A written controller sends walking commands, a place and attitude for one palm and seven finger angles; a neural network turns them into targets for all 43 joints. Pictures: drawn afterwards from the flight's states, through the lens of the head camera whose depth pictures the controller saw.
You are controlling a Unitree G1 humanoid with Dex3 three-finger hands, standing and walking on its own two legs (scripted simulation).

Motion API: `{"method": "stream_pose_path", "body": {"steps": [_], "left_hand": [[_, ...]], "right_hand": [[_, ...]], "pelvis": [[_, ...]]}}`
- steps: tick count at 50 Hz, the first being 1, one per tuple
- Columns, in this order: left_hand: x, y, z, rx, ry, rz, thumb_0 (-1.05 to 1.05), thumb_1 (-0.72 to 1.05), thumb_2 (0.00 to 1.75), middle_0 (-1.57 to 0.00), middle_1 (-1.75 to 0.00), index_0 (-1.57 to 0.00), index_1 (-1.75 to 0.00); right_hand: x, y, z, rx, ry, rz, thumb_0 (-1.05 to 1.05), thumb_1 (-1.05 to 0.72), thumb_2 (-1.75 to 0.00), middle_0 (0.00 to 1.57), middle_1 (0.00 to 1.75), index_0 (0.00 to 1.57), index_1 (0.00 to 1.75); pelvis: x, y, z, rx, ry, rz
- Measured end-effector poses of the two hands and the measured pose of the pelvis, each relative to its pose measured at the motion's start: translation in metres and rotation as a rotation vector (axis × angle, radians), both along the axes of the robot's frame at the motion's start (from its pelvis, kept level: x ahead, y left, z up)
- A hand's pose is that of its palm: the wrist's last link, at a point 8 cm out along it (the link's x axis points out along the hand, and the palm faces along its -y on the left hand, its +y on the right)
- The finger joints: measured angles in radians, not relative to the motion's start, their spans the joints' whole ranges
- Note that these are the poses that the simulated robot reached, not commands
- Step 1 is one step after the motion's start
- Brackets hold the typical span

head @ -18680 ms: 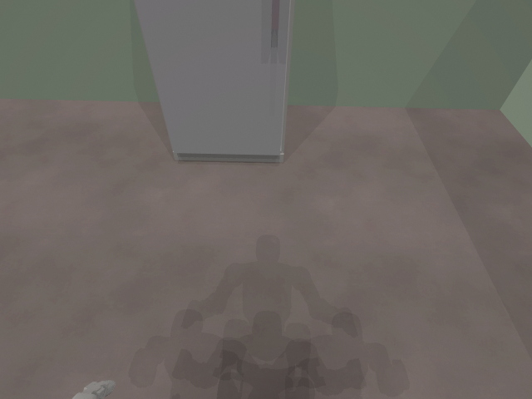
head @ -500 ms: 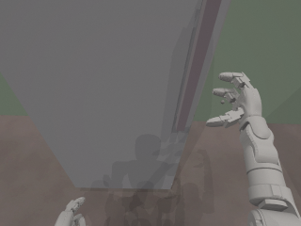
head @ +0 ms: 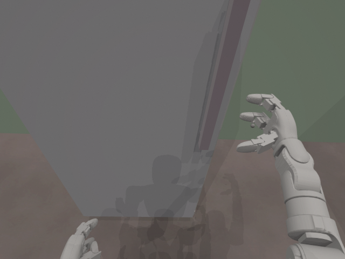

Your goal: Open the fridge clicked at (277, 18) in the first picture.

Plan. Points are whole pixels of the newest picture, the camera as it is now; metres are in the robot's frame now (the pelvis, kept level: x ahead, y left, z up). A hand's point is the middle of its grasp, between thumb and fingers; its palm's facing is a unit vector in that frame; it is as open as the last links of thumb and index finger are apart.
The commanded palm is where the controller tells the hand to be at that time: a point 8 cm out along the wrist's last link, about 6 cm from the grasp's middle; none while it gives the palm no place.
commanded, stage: move the hooked fingers beside the handle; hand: right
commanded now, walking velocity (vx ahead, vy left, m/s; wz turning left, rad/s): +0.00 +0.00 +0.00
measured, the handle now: (215, 84) +0.46 -0.06 +0.20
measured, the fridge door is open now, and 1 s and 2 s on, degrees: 0 0 0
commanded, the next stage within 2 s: feel for the door with the fingertips in 1.62 s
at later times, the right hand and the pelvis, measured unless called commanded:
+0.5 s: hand (247, 125) +0.37 -0.13 +0.16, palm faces -0.04 +1.00 +0.00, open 14.0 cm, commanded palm +0.36 -0.19 +0.15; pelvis +0.00 +0.00 +0.00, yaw +1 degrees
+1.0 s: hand (243, 117) +0.40 -0.13 +0.16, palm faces -0.04 +1.00 +0.01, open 14.0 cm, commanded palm +0.37 -0.19 +0.15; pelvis +0.00 +0.00 +0.00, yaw +1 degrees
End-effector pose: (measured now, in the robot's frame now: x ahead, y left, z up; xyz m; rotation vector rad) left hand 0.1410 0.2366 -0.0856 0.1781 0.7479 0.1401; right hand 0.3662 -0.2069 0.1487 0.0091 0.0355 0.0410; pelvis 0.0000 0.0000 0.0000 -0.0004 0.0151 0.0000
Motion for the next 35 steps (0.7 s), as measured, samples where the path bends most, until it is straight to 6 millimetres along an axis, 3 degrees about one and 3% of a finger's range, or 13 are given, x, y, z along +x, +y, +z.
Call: {"method": "stream_pose_path", "body": {"steps": [4, 12, 21, 29, 35], "left_hand": [[-0.001, -0.002, 0.001, 0.003, -0.004, 0.0, 0.01, 0.91, 0.9, -0.2, -0.3, -0.2, -0.3], [-0.008, -0.004, 0.0, -0.007, 0.004, 0.011, 0.01, 0.91, 0.9, -0.2, -0.3, -0.2, -0.3], [-0.014, -0.004, -0.006, -0.014, 0.031, 0.009, 0.01, 0.91, 0.9, -0.2, -0.3, -0.2, -0.3], [-0.01, -0.006, -0.003, -0.014, 0.01, 0.005, 0.01, 0.91, 0.9, -0.2, -0.3, -0.2, -0.3], [-0.009, -0.002, -0.003, -0.012, 0.017, 0.007, 0.01, 0.91, 0.9, -0.2, -0.3, -0.2, -0.3]], "right_hand": [[-0.001, 0.006, -0.003, 0.015, -0.022, 0.004, -0.01, 0.5, -0.3, 0.3, 1.2, 0.3, 1.2], [0.003, 0.0, 0.019, -0.005, -0.101, -0.017, -0.01, 0.5, -0.3, 0.31, 1.2, 0.3, 1.2], [-0.006, 0.015, -0.004, 0.01, -0.028, 0.019, -0.01, 0.5, -0.3, 0.3, 1.2, 0.3, 1.2], [-0.006, 0.014, 0.02, -0.014, -0.112, -0.016, -0.01, 0.51, -0.3, 0.31, 1.2, 0.3, 1.2], [0.003, 0.011, 0.001, -0.011, 0.018, -0.014, -0.01, 0.5, -0.3, 0.3, 1.2, 0.3, 1.2]], "pelvis": [[-0.001, -0.001, 0.0, -0.001, 0.002, 0.004], [0.001, -0.001, 0.0, 0.0, -0.008, 0.009], [0.0, -0.004, 0.0, -0.002, -0.002, 0.01], [-0.001, -0.001, 0.0, -0.002, -0.021, 0.008], [-0.005, 0.001, 0.0, -0.003, -0.005, 0.005]]}}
